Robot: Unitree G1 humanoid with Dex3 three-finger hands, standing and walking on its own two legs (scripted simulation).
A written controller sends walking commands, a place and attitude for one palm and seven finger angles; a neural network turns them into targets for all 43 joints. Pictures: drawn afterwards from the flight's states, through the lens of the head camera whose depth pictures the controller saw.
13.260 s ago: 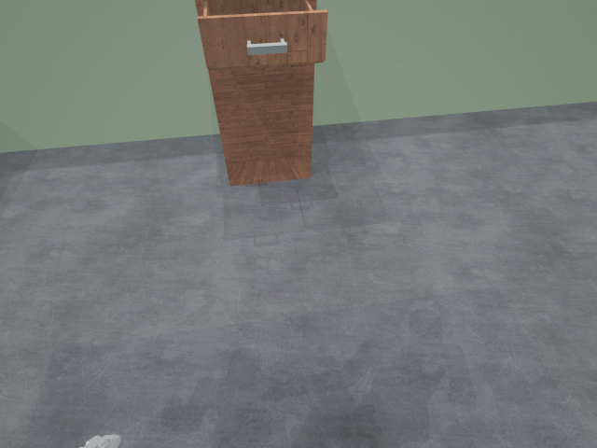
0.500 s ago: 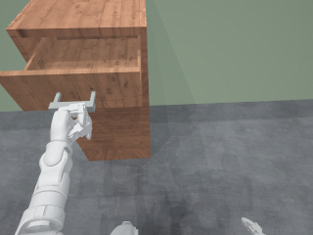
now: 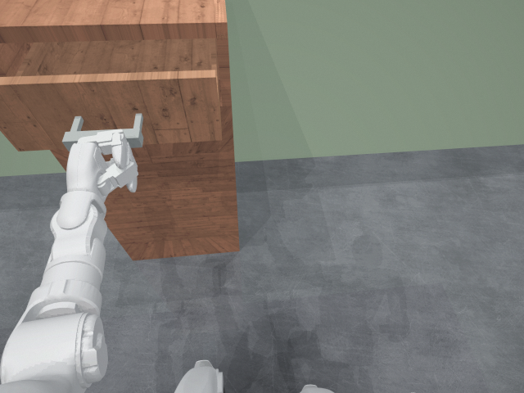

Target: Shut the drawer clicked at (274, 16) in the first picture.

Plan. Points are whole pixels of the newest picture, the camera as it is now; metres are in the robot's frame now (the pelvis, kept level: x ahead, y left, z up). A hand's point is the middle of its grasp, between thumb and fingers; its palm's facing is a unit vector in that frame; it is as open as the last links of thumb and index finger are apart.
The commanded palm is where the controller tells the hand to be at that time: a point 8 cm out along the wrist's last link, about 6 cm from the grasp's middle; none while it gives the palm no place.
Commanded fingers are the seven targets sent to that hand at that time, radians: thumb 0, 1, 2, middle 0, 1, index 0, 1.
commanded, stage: push the drawer shut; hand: left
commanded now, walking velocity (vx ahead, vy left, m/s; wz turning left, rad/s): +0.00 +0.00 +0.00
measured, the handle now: (106, 130) +0.51 +0.26 +0.09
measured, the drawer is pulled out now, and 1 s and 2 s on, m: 0.11 0.00 0.00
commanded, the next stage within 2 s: pull the fist back off the drawer in 1.70 s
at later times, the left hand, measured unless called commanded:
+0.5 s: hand (136, 139) +0.49 +0.21 +0.09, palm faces +0.10 -0.99 -0.01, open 3.1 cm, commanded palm +0.48 +0.25 +0.09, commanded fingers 0.00 0.90 0.90 -1.40 -1.60 -1.40 -1.60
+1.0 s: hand (138, 117) +0.54 +0.21 +0.09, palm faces +0.10 -1.00 -0.01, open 3.2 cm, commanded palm +0.54 +0.25 +0.09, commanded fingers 0.00 0.90 0.90 -1.40 -1.60 -1.40 -1.60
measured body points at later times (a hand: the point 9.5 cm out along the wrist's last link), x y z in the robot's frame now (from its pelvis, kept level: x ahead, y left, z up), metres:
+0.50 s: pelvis +0.00 +0.00 -0.01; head +0.09 +0.02 +0.43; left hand +0.48 +0.26 +0.09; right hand +0.02 -0.27 -0.12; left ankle +0.07 +0.13 -0.69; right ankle -0.03 -0.12 -0.69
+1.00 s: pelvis +0.00 +0.01 -0.02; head +0.13 +0.03 +0.41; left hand +0.53 +0.27 +0.09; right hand -0.04 -0.25 -0.12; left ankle +0.07 +0.13 -0.69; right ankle -0.03 -0.12 -0.69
